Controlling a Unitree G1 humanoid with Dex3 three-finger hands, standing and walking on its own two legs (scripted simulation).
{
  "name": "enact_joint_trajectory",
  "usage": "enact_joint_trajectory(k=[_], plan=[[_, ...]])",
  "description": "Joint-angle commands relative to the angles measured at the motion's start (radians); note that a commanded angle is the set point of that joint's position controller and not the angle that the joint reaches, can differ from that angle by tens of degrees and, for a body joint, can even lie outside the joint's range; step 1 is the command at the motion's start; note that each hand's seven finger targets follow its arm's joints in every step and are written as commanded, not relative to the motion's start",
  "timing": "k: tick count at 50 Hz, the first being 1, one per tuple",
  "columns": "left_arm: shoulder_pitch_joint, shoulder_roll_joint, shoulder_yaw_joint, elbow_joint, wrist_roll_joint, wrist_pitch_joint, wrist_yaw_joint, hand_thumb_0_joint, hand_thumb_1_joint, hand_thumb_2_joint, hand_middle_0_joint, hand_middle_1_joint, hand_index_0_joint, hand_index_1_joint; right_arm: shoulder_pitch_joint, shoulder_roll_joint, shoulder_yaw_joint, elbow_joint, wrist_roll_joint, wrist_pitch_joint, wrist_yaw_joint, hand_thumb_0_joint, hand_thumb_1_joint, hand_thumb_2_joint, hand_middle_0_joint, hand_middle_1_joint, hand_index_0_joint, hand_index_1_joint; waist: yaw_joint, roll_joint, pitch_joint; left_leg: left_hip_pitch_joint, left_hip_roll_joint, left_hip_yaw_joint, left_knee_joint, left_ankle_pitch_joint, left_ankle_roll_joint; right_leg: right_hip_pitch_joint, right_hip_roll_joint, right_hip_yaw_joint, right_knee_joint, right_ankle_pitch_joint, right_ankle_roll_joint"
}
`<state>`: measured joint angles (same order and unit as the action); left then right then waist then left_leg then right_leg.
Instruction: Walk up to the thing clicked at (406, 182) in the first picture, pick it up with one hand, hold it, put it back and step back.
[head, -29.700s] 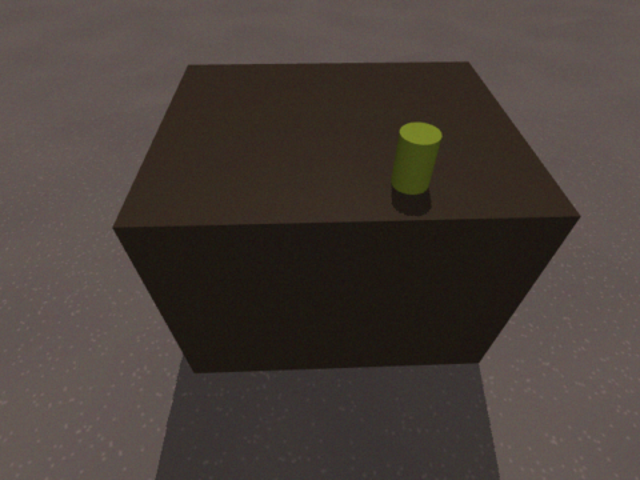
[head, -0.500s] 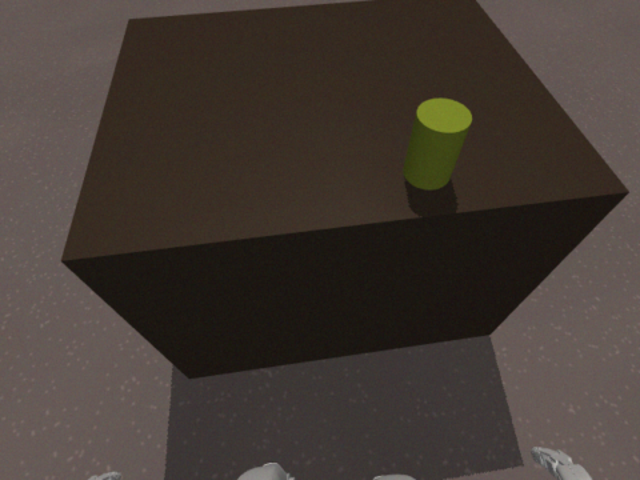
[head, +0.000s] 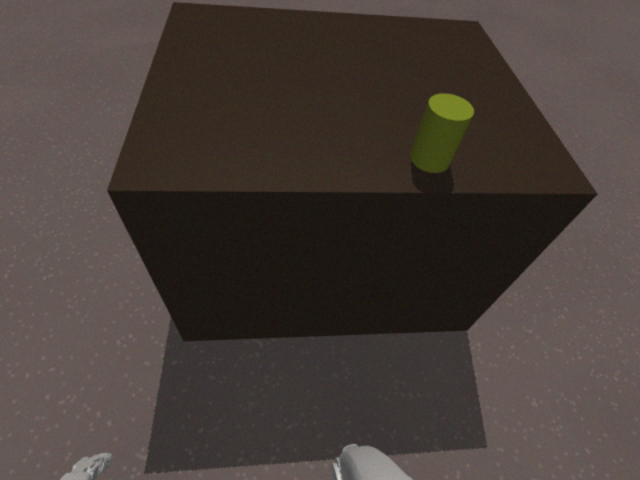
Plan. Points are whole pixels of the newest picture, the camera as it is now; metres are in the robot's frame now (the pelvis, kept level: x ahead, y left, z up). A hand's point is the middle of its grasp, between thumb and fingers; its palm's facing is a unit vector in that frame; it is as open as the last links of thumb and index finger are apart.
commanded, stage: step back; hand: right
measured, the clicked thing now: (439, 134) +0.73 -0.26 +0.00
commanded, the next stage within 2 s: none
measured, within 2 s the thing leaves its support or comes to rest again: neither
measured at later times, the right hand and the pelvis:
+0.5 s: hand out of the picture -0.06 -0.33 -0.16, palm faces +0.01 +0.93 -0.37, open 7.4 cm; pelvis -0.15 -0.06 +0.00, yaw -3 degrees
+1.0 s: hand out of the picture -0.19 -0.36 -0.14, palm faces -0.05 +0.90 -0.44, open 7.4 cm; pelvis -0.33 -0.09 -0.01, yaw -3 degrees
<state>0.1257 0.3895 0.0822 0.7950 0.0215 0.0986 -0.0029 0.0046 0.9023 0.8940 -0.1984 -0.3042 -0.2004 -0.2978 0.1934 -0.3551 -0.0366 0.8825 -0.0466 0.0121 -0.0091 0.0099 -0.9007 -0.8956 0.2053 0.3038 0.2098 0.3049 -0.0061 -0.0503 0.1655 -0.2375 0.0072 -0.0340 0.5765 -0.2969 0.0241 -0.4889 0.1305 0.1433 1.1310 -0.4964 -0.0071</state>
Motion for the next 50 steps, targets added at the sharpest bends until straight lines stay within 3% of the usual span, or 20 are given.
enact_joint_trajectory(k=[1,8,11,13,14,15,16,17,20,21,26,30,33,34,35,36,37,40,47,50], plan=[[0.070,0.186,0.072,-0.059,-0.005,-0.032,0.009,0.000,0.900,0.900,-0.200,-0.300,-0.200,-0.300,-0.093,-0.266,-0.078,-0.110,0.009,-0.030,-0.029,0.000,-0.900,-0.900,0.200,0.300,0.200,0.300,0.046,0.172,-0.137,0.052,0.212,-0.162,-0.185,0.430,0.163,-0.026,0.004,0.066,0.173,0.045,0.022],[0.037,0.171,0.053,-0.065,0.004,-0.045,0.005,0.000,0.900,0.900,-0.200,-0.300,-0.200,-0.300,0.005,-0.296,-0.097,-0.125,0.012,-0.016,-0.026,0.000,-0.900,-0.900,0.200,0.300,0.200,0.300,-0.034,0.240,-0.227,0.213,0.253,-0.163,-0.125,0.411,0.218,0.054,-0.083,-0.033,-0.243,-0.018,0.062],[0.125,0.160,0.049,-0.024,0.004,-0.053,0.000,0.000,0.900,0.900,-0.200,-0.300,-0.200,-0.300,-0.051,-0.317,-0.099,-0.146,0.014,-0.002,-0.023,0.000,-0.900,-0.900,0.200,0.300,0.200,0.300,0.004,0.307,-0.273,0.157,0.262,-0.163,-0.074,0.423,0.190,0.189,-0.122,-0.094,-0.489,0.035,0.024],[0.229,0.160,0.052,0.033,0.012,-0.061,0.000,0.000,0.900,0.900,-0.200,-0.300,-0.200,-0.300,-0.108,-0.316,-0.092,-0.159,0.023,0.012,-0.019,0.000,-0.900,-0.900,0.200,0.300,0.200,0.300,0.060,0.260,-0.293,0.041,0.220,-0.114,0.008,0.378,0.137,0.343,-0.121,-0.138,-0.715,0.243,-0.005],[0.216,0.200,0.063,0.030,0.022,-0.066,0.002,0.000,0.900,0.900,-0.200,-0.300,-0.200,-0.300,-0.113,-0.277,-0.077,-0.164,0.031,0.015,-0.017,0.000,-0.900,-0.900,0.200,0.300,0.200,0.300,0.059,0.170,-0.260,-0.072,0.157,-0.095,0.061,0.248,0.078,0.372,-0.160,-0.038,-0.731,0.289,-0.025],[0.189,0.293,0.089,0.008,0.034,-0.070,0.000,0.000,0.900,0.900,-0.200,-0.300,-0.200,-0.300,-0.094,-0.213,-0.062,-0.177,0.040,0.016,-0.020,0.000,-0.900,-0.900,0.200,0.300,0.200,0.300,0.048,-0.090,-0.216,-0.283,-0.010,-0.061,0.217,-0.024,0.008,0.395,-0.335,0.247,-0.759,0.339,-0.077],[0.089,0.369,0.101,-0.035,0.027,-0.060,-0.001,0.000,0.900,0.900,-0.200,-0.300,-0.200,-0.300,-0.123,-0.208,-0.068,-0.183,0.041,0.017,-0.042,0.000,-0.900,-0.900,0.200,0.300,0.200,0.300,0.073,-0.220,-0.160,-0.274,-0.098,-0.053,0.421,-0.337,-0.028,0.171,-0.499,0.349,-0.817,0.354,-0.244],[0.033,0.370,0.099,-0.063,0.027,-0.064,0.003,0.000,0.900,0.900,-0.200,-0.300,-0.200,-0.300,-0.110,-0.251,-0.085,-0.160,0.039,0.017,-0.049,0.000,-0.900,-0.900,0.200,0.300,0.200,0.300,0.069,-0.249,-0.103,-0.220,-0.064,-0.099,0.568,-0.354,-0.031,0.017,-0.549,0.425,-0.858,0.300,-0.296],[-0.076,0.221,0.060,-0.089,0.020,-0.070,0.015,0.000,0.900,0.900,-0.200,-0.300,-0.200,-0.300,-0.015,-0.240,-0.064,-0.097,0.053,0.010,-0.037,0.000,-0.900,-0.900,0.200,0.300,0.200,0.300,-0.020,-0.114,-0.098,-0.250,-0.124,-0.116,0.607,-0.179,-0.019,0.159,-0.319,0.051,-0.704,0.597,-0.157],[-0.052,0.206,0.065,-0.084,0.021,-0.068,0.019,0.000,0.900,0.900,-0.200,-0.300,-0.200,-0.300,-0.005,-0.216,-0.056,-0.098,0.049,0.004,-0.040,0.000,-0.900,-0.900,0.200,0.300,0.200,0.300,-0.008,-0.119,-0.131,-0.253,-0.125,-0.102,0.613,-0.174,-0.023,0.210,-0.293,0.004,-0.668,0.657,-0.137],[0.076,0.194,0.067,-0.098,0.023,-0.061,0.038,0.000,0.900,0.900,-0.200,-0.300,-0.200,-0.300,-0.025,-0.197,-0.047,-0.121,0.031,-0.012,-0.048,0.000,-0.900,-0.900,0.200,0.300,0.200,0.300,0.075,-0.149,-0.207,-0.346,-0.082,-0.052,0.413,-0.249,-0.051,0.517,-0.370,0.071,-0.605,0.835,-0.217],[0.031,0.210,0.062,-0.130,0.015,-0.055,0.044,0.000,0.900,0.900,-0.200,-0.300,-0.200,-0.300,0.053,-0.201,-0.057,-0.103,0.022,-0.013,-0.038,0.000,-0.900,-0.900,0.200,0.300,0.200,0.300,0.046,-0.156,-0.264,-0.183,-0.016,-0.020,0.141,-0.213,-0.025,0.488,-0.419,0.108,-0.560,0.826,-0.212],[-0.032,0.211,0.044,-0.143,0.002,-0.039,0.027,0.000,0.900,0.900,-0.200,-0.300,-0.200,-0.300,0.137,-0.212,-0.072,-0.052,0.023,-0.014,-0.031,0.000,-0.900,-0.900,0.200,0.300,0.200,0.300,-0.007,-0.044,-0.278,0.022,-0.028,0.023,-0.160,0.118,0.006,0.330,-0.340,0.029,-0.470,0.577,-0.125],[-0.015,0.180,0.033,-0.149,0.000,-0.036,0.022,0.000,0.900,0.900,-0.200,-0.300,-0.200,-0.300,0.116,-0.266,-0.087,-0.061,0.009,-0.011,-0.031,0.000,-0.900,-0.900,0.200,0.300,0.200,0.300,0.004,0.075,-0.270,0.094,0.104,-0.173,-0.178,0.213,0.063,0.166,-0.260,-0.013,-0.384,0.382,-0.069],[-0.009,0.142,0.025,-0.150,-0.006,-0.038,0.021,0.000,0.900,0.900,-0.200,-0.300,-0.200,-0.300,0.052,-0.350,-0.100,-0.083,0.001,-0.008,-0.026,0.000,-0.900,-0.900,0.200,0.300,0.200,0.300,0.023,0.278,-0.231,0.123,0.296,-0.409,-0.229,0.349,0.164,-0.019,-0.089,-0.136,-0.203,0.009,-0.019],[-0.059,0.186,0.047,-0.149,0.004,-0.035,0.034,0.000,0.900,0.900,-0.200,-0.300,-0.200,-0.300,0.010,-0.408,-0.110,-0.107,-0.003,-0.006,-0.023,0.000,-0.900,-0.900,0.200,0.300,0.200,0.300,-0.024,0.285,-0.204,-0.067,0.435,-0.506,-0.253,0.343,0.300,0.038,-0.075,-0.054,-0.001,-0.170,-0.002],[-0.067,0.220,0.057,-0.134,0.011,-0.033,0.035,0.000,0.900,0.900,-0.200,-0.300,-0.200,-0.300,-0.038,-0.396,-0.112,-0.118,-0.001,-0.013,-0.031,0.000,-0.900,-0.900,0.200,0.300,0.200,0.300,-0.015,0.247,-0.158,-0.167,0.459,-0.530,-0.264,0.334,0.323,0.085,-0.102,0.017,0.114,-0.164,0.000],[0.027,0.189,0.059,-0.063,-0.010,-0.029,0.020,0.000,0.900,0.900,-0.200,-0.300,-0.200,-0.300,-0.128,-0.269,-0.069,-0.137,-0.005,-0.014,-0.036,0.000,-0.900,-0.900,0.200,0.300,0.200,0.300,0.062,0.121,-0.134,-0.133,0.257,-0.193,-0.190,0.428,0.210,0.049,-0.030,0.037,0.204,-0.021,0.001],[0.048,0.161,0.029,-0.028,-0.005,-0.082,0.017,0.000,0.900,0.900,-0.200,-0.300,-0.200,-0.300,-0.026,-0.268,-0.076,-0.106,0.004,0.012,-0.010,0.000,-0.900,-0.900,0.200,0.300,0.200,0.300,-0.020,0.280,-0.229,0.173,0.208,-0.135,-0.117,0.205,0.198,0.093,-0.115,-0.106,-0.403,-0.016,0.038],[0.192,0.151,0.028,0.072,0.001,-0.112,0.025,0.000,0.900,0.900,-0.200,-0.300,-0.200,-0.300,-0.082,-0.294,-0.079,-0.104,0.011,0.040,0.000,0.000,-0.900,-0.900,0.200,0.300,0.200,0.300,0.041,0.259,-0.289,0.090,0.183,-0.079,0.022,0.150,0.148,0.313,-0.100,-0.175,-0.817,0.188,0.003]])
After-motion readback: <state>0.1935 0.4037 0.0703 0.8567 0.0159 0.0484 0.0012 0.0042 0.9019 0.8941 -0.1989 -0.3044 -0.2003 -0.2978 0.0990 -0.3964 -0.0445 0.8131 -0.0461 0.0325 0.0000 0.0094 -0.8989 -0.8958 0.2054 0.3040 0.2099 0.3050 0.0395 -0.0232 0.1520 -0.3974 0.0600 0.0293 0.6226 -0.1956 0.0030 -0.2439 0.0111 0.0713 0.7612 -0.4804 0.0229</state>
